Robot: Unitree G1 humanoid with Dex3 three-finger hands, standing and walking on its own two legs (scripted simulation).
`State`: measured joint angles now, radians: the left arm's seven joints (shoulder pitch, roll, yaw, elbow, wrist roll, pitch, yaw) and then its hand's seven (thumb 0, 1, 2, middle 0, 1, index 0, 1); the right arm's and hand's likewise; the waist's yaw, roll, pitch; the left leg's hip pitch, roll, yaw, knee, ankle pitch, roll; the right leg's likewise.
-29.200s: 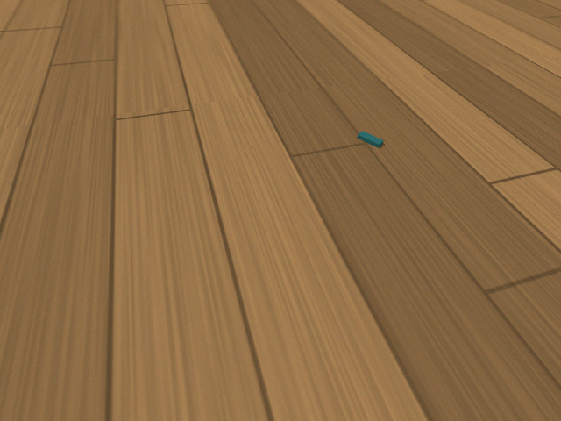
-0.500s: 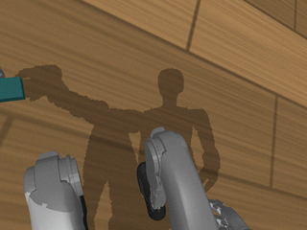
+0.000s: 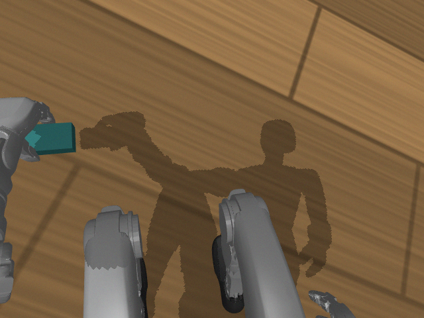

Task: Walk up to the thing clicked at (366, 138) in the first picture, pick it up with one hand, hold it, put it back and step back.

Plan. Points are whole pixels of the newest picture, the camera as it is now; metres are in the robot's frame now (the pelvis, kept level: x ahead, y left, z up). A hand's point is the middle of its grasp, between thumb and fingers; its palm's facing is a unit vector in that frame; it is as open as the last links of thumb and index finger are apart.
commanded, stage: lift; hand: left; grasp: from above
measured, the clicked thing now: (31, 140) +0.47 +0.30 -0.17
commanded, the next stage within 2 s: hold in 1.28 s
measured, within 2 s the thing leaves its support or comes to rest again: neither
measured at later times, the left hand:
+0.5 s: hand out of the picture +0.38 +0.28 +0.08, palm faces -0.43 -0.08 -0.90, open 8.3 cm
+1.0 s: hand out of the picture +0.35 +0.25 +0.23, palm faces -0.44 -0.08 -0.89, open 8.3 cm
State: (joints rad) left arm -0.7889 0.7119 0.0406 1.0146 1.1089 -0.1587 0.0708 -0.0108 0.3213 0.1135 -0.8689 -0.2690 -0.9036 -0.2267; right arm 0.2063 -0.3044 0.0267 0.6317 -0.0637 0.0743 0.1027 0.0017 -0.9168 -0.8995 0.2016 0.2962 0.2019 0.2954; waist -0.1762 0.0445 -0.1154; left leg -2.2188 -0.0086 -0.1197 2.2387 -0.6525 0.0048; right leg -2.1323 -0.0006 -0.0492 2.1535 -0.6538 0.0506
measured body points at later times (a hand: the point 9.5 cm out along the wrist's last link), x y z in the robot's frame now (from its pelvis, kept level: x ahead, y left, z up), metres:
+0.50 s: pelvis +0.00 +0.00 +0.15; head +0.14 +0.03 +0.58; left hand +0.40 +0.28 +0.13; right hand +0.14 -0.25 +0.03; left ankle +0.08 +0.12 -0.35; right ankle +0.10 -0.14 -0.35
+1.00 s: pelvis +0.04 -0.01 +0.30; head +0.11 +0.00 +0.75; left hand +0.37 +0.25 +0.28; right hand +0.15 -0.27 +0.18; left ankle +0.08 +0.12 -0.35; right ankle +0.10 -0.14 -0.35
